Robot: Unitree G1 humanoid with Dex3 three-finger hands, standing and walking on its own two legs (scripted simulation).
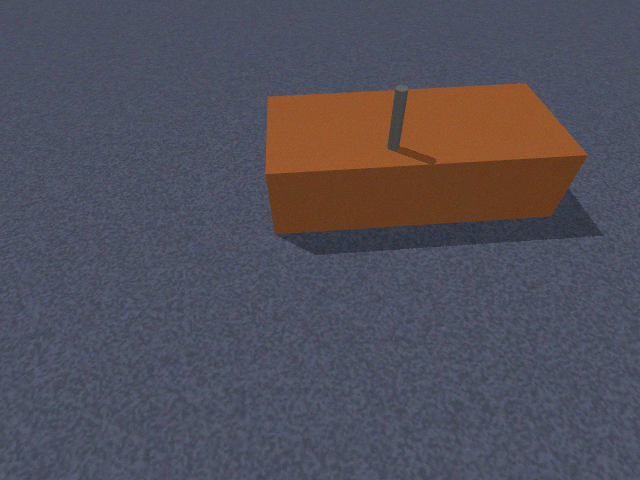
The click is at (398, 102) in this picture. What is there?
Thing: slim round
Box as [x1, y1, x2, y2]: [388, 85, 407, 150]
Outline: 403,85 398,85 395,87 388,139 388,148 391,150 397,149 399,144 407,94 407,87
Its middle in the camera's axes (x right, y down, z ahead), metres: +0.28 -0.45 +1.45
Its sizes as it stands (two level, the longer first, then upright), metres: 0.045 0.045 0.245
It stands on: a support 0.33 m high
